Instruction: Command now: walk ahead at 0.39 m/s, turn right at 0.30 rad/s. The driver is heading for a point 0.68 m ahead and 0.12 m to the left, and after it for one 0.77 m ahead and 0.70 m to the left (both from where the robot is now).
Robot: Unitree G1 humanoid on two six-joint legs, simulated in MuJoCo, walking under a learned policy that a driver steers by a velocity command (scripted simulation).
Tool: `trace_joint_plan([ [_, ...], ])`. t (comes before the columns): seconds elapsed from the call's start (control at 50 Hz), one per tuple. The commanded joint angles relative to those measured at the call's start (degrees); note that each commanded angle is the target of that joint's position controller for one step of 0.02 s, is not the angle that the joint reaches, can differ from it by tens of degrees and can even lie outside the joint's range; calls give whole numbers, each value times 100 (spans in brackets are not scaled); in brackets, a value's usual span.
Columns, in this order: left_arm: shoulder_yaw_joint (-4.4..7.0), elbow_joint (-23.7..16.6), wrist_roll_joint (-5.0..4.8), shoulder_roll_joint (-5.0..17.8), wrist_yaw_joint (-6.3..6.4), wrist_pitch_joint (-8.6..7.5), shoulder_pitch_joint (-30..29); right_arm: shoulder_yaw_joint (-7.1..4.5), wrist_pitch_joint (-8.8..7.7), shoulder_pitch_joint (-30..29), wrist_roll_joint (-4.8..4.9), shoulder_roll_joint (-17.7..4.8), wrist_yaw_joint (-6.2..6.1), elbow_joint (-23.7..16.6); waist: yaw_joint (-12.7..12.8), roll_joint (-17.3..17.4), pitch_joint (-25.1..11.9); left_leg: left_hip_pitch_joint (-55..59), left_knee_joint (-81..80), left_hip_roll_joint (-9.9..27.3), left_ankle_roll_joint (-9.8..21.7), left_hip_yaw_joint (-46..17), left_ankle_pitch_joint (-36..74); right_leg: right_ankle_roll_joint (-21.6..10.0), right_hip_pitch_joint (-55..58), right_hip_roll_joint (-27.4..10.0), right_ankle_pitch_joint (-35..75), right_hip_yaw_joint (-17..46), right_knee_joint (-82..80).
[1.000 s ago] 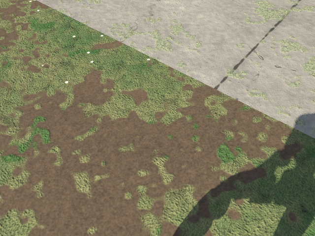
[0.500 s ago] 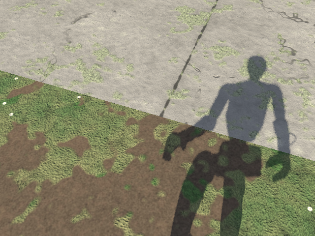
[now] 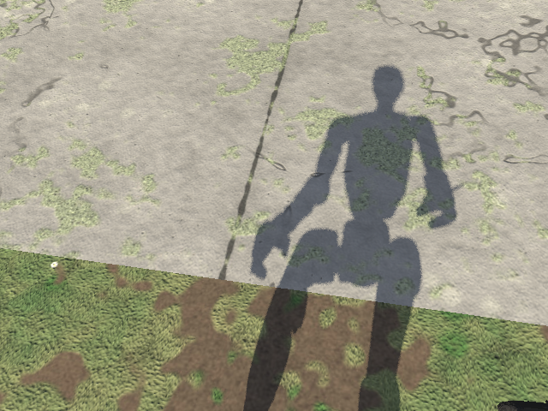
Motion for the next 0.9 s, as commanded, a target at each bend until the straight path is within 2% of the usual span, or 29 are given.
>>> trace_joint_plan([
  [0.02,227,-233,5,930,92,-47,73,0,-96,-448,3,-191,69,-393,92,-616,-189,887,-1022,-397,-5,390,1205,-582,-472,-1108,2267,442,-396],
  [0.1,191,-38,13,861,127,34,262,-53,-167,-578,-4,-343,173,-468,131,-727,-269,905,-1628,-566,273,276,1101,-433,272,-1385,2536,756,225],
  [0.14,192,-17,39,862,145,74,142,-112,-200,-263,-41,-490,193,-379,-69,-824,-406,1157,-1790,-622,464,270,707,-343,584,-1486,2906,962,730],
  [0.16,179,-45,26,838,151,89,-23,-147,-226,136,-78,-547,181,-252,-322,-802,-562,1669,-2108,-691,589,381,999,-221,598,-1336,3303,907,1187],
  [0.18,140,-111,67,734,146,82,-25,-194,-265,530,-152,-759,154,-178,-473,-554,-982,2630,-2067,-336,784,155,2667,1,338,-997,3043,756,1940],
  [0.2,40,-153,140,466,127,37,503,-221,-260,923,-280,-1056,125,-181,-358,329,-1829,4524,-1471,797,1476,-889,4828,328,-894,-549,1056,678,3368],
  [0.22,-29,99,53,349,97,44,1235,-132,-143,1209,-186,-652,146,-45,-362,1237,-2645,5494,-1509,1782,2357,-2160,5278,689,-1784,-91,-2865,533,4768],
  [0.24,78,145,-30,868,74,119,1022,-70,-43,1259,26,-428,181,-8,-494,662,-2549,5171,-1777,1626,2274,-2396,3570,751,-2043,-304,-3073,801,5142],
  [0.26,129,29,-83,971,101,233,454,-51,39,835,84,-399,166,-50,-477,324,-1799,4479,-2072,1402,2020,-2080,2194,852,-2339,-503,-2707,630,5286],
  [0.28,128,-36,-46,914,141,356,108,27,110,410,51,-258,153,-106,-388,109,-1237,3671,-2386,1161,1834,-1749,1250,908,-2353,-679,-2450,416,5022],
  [0.32,95,-40,11,638,200,558,77,46,228,-174,-46,-266,134,-127,-72,406,-632,2249,-2906,695,1500,-1162,-92,956,-1628,-937,-2088,179,3800],
  [0.36,19,103,66,371,236,562,244,5,285,-269,-103,-345,107,-74,-51,686,-656,1792,-2994,383,1445,-645,40,963,-872,-832,-1769,-128,2893],
  [0.42,19,282,99,352,205,507,342,9,331,-190,5,-360,48,63,-1,490,-996,1830,-2847,376,1398,-467,-570,813,-58,-783,-285,-288,1656],
  [0.46,20,234,224,407,183,502,121,97,351,-42,21,-154,46,185,-24,298,-819,1483,-2850,138,951,-377,-2109,615,327,-875,222,-158,1037],
  [0.48,40,91,258,613,207,499,-95,131,354,42,-30,-98,58,240,-137,42,-566,1358,-2679,-57,661,-256,-2644,446,162,-1240,14,267,694],
  [0.5,124,154,181,945,226,495,-283,89,369,188,-37,-166,61,225,-451,-629,-263,1727,-2554,-431,449,134,-2405,262,-724,-1211,-1212,324,653],
  [0.52,77,146,173,686,212,442,-404,89,376,62,-68,-215,34,265,-348,-673,-127,2165,-2286,-475,353,213,-1989,286,-1199,-1087,-1782,263,474],
  [0.54,27,178,202,521,211,380,-451,86,377,81,-39,-188,13,290,-376,-714,-91,2340,-2157,-468,385,227,-1695,380,-1324,-1072,-1678,247,402],
  [0.58,10,216,173,464,197,254,-497,89,393,249,-19,-161,-36,431,-399,-708,-114,2381,-2012,-454,468,236,-1209,507,-1148,-1031,-921,184,501],
  [0.66,138,264,92,787,294,196,-241,-1,406,52,101,-368,-36,388,-209,-500,-303,1921,-1564,-549,590,195,-77,437,-485,-1051,180,3,953],
  [0.68,157,281,100,785,332,219,-71,-2,426,72,124,-300,-37,384,-142,-565,-478,1824,-1380,-660,597,271,-418,355,-332,-1113,-180,20,894],
  [0.7,181,281,95,809,360,246,55,-4,451,33,150,-220,-35,354,-72,-745,-459,1526,-1086,-820,579,402,-1117,197,-218,-1292,-800,221,716],
  [0.72,220,267,71,897,378,256,177,-20,461,-47,174,-182,-16,293,15,-1053,-340,1017,-600,-960,557,592,-1907,-105,-37,-1734,-1487,741,404],
  [0.74,257,231,28,1002,390,236,179,-29,438,-164,192,-174,30,192,52,-1332,-97,476,-29,-867,587,694,-2339,-471,66,-2394,-1868,1431,12],
  [0.76,277,202,39,1034,404,169,251,-46,400,-416,195,-219,86,51,188,-1323,162,-19,603,-588,641,463,-2731,-748,120,-2844,-1805,1956,-233],
  [0.78,284,200,67,1032,409,92,271,-58,366,-525,233,-215,131,-39,205,-1151,326,-492,952,-364,695,231,-3011,-851,320,-3057,-1520,2120,-315],
  [0.82,294,141,-20,993,381,24,-64,-47,321,-451,285,-192,203,-42,83,-909,311,-581,581,-85,720,168,-2741,-592,645,-2916,-996,1537,-327],
  [0.84,313,115,-30,1049,349,26,-243,-35,310,-373,275,-177,242,2,41,-888,206,-76,265,-134,690,400,-2361,-421,456,-2684,-632,1047,-343],
  [0.9,355,71,-57,1152,208,66,-709,-116,349,542,233,-236,302,371,-468,-889,-141,2266,-774,-786,598,1276,-1096,-23,-661,-1968,-169,-328,213],
])
Keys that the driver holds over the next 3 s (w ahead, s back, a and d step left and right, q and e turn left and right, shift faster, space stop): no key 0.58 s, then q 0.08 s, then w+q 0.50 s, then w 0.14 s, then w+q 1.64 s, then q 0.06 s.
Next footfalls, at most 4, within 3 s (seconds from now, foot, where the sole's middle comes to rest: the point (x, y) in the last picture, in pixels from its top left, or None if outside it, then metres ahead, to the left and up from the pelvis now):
0.18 left None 0.30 0.14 -0.78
0.46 right None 0.23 -0.11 -0.78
0.94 left None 0.35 0.17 -0.78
1.42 right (299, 314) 0.71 0.04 -0.78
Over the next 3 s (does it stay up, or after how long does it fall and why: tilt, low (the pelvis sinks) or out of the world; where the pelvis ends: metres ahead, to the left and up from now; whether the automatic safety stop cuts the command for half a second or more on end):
stays up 1.12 0.69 -0.03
